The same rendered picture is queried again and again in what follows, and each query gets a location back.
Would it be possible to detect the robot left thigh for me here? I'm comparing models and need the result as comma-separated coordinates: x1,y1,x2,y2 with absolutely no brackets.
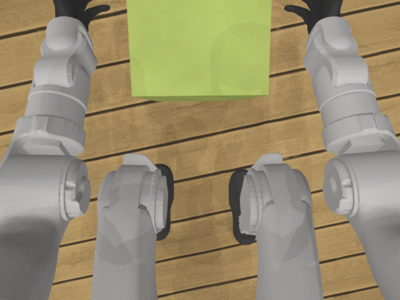
91,165,168,300

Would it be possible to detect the right robot upper arm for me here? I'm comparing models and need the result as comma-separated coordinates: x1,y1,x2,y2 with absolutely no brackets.
322,150,400,300

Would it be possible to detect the right robot hand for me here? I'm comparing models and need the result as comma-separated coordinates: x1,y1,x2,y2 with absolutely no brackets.
284,0,343,34

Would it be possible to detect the robot thigh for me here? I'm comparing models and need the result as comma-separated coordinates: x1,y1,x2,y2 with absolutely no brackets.
91,165,168,300
241,163,324,300

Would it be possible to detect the right robot forearm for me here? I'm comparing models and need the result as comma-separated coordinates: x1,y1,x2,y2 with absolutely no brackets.
303,16,400,154

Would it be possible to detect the carton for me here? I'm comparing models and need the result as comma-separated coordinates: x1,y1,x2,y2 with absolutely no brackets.
126,0,272,101

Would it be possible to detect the left robot hand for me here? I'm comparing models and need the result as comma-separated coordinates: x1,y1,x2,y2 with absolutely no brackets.
53,0,110,31

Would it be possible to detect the robot right thigh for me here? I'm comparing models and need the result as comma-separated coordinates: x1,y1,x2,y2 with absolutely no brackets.
241,163,324,300

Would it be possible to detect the left robot upper arm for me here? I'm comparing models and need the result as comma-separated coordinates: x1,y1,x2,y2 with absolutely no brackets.
0,154,91,300

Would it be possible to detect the left robot forearm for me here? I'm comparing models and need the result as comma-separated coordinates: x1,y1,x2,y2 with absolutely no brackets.
0,16,98,168

